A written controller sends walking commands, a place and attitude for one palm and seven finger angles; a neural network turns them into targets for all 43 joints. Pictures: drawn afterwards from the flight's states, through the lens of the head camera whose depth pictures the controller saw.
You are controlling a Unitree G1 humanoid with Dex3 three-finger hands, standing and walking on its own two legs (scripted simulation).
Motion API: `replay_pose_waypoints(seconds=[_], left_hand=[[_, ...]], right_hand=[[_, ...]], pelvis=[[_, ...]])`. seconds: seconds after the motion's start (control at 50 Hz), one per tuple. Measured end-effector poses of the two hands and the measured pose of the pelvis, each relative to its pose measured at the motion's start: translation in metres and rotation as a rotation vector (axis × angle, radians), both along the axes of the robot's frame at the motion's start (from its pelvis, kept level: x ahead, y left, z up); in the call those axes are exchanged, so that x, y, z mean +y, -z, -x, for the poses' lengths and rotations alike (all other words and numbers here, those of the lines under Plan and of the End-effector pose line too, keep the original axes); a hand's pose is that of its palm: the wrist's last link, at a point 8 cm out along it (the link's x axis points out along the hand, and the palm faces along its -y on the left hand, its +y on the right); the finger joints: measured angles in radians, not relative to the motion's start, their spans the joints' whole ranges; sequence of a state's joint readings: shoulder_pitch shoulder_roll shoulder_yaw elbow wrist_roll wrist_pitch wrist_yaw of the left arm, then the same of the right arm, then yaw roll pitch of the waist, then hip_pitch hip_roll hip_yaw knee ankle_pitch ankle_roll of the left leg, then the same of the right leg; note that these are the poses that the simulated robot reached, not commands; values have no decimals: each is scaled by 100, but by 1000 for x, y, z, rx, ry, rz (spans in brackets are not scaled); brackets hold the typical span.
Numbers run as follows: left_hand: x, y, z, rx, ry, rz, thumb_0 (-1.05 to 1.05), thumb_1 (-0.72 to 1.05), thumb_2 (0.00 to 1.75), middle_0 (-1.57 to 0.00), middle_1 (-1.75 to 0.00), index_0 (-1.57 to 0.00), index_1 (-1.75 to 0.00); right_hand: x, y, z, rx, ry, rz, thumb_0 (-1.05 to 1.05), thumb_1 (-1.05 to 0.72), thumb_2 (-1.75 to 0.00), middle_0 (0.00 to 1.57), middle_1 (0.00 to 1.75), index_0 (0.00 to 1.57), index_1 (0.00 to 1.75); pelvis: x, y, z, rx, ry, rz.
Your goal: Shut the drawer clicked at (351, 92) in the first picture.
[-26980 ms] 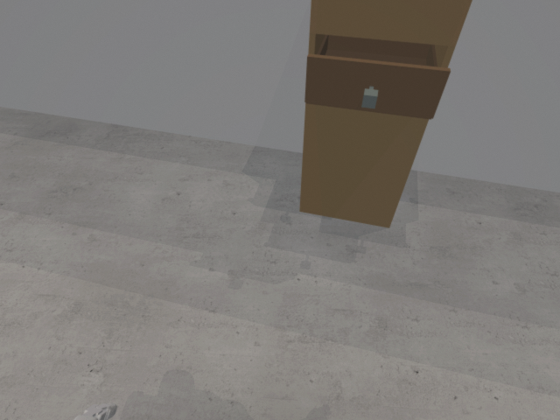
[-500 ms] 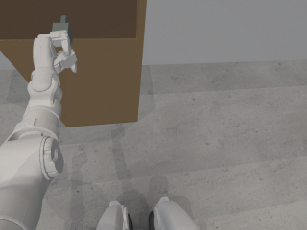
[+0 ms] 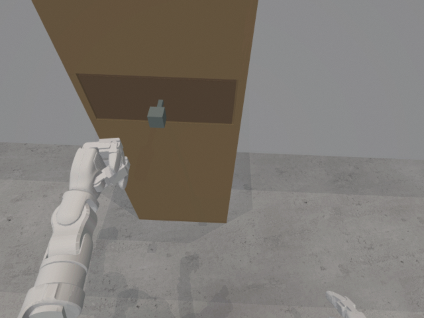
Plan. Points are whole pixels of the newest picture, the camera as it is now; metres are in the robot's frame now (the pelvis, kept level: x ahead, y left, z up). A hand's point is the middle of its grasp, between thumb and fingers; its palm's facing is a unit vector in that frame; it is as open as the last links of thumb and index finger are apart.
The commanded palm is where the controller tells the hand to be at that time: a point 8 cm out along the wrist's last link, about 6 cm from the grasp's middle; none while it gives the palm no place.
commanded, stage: draw the hand back to the body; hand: left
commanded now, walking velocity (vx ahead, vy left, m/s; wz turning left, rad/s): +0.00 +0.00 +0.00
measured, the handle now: (158, 111) +0.59 +0.16 +0.02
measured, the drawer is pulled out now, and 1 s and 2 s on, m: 0.00 0.00 0.00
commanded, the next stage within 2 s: step back with the hand held close in 0.94 s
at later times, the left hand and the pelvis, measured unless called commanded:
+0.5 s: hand (44, 237) +0.21 +0.22 +0.15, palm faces +0.28 -0.93 -0.25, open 3.3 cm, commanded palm +0.16 +0.27 +0.17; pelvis -0.04 +0.01 +0.03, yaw +1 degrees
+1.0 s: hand out of the picture +0.14 +0.24 +0.19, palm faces +0.43 -0.83 -0.36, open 3.3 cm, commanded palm +0.09 +0.28 +0.21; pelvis -0.03 +0.00 +0.03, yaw +1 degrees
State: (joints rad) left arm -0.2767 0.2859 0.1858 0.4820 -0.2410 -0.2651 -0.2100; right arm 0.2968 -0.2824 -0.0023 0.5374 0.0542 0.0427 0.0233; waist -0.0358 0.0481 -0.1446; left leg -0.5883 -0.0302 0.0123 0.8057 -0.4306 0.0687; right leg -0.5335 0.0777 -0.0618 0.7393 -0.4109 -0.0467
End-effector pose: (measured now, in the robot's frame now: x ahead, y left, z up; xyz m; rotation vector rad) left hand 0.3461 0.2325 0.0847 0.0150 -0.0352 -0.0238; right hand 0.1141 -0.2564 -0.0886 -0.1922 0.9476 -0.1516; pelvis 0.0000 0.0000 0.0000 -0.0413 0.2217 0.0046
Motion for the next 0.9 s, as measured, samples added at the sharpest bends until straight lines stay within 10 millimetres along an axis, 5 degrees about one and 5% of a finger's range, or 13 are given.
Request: replay_pose_waypoints(seconds=[0.1, 0.22, 0.4, 0.62, 0.8, 0.9], left_hand=[[4, -14, 37, -1, -3, -32, 2, 89, 90, -140, -160, -140, -160], [14, -41, 83, 2, -140, -162, 2, 89, 90, -140, -160, -140, -160], [30, -62, 143, 3, -271, -212, 2, 89, 90, -140, -160, -140, -160], [44, -101, 206, -91, -348, -308, 2, 89, 90, -140, -160, -140, -160], [50, -126, 253, -127, -416, -414, 2, 89, 90, -141, -160, -140, -160], [48, -126, 260, -131, -454, -419, 2, 89, 90, -141, -160, -141, -160]], right_hand=[[12, -19, -33, -144, -52, -2, 1, -91, -90, 20, 30, 20, 30], [35, -39, -49, -226, -81, -25, 1, -91, -90, 20, 30, 20, 30], [59, -48, -35, -235, -130, -47, 1, -90, -90, 20, 30, 20, 30], [53, -43, -12, -220, -124, -44, 1, -90, -90, 20, 30, 21, 30], [42, -47, -20, -267, -124, -29, 1, -90, -90, 20, 30, 20, 30], [41, -50, -31, -295, -144, -26, 1, -90, -90, 20, 30, 20, 30]], pelvis=[[2, -4, 9, -55, -2, -14], [4, -16, 21, -138, -1, -19], [7, -29, 36, -242, -11, -24], [8, -35, 41, -296, -6, -27], [4, -35, 38, -303, -7, -25], [1, -34, 37, -305, -18, -28]])
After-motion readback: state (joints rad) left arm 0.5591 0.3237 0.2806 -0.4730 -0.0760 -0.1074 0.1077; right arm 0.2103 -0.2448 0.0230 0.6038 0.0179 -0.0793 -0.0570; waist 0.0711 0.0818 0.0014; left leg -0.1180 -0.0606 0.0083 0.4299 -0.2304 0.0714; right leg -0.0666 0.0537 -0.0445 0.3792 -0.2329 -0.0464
